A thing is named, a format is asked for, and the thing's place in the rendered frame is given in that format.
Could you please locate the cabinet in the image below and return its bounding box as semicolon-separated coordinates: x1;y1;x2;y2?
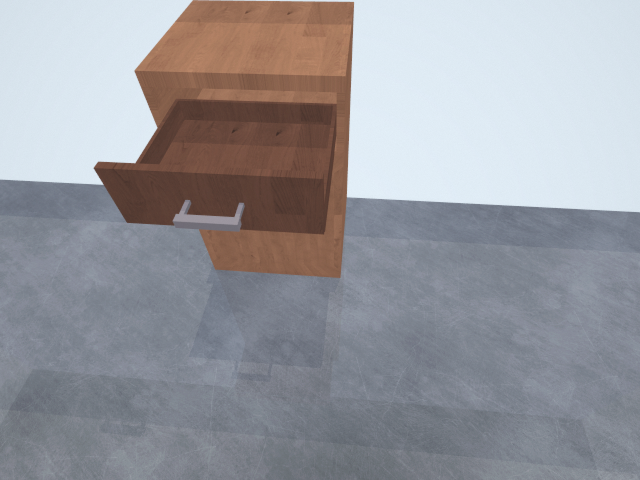
134;0;354;278

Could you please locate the handle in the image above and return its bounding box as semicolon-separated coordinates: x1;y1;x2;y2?
173;200;245;232

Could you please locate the drawer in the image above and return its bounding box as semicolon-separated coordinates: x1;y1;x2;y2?
94;99;337;234

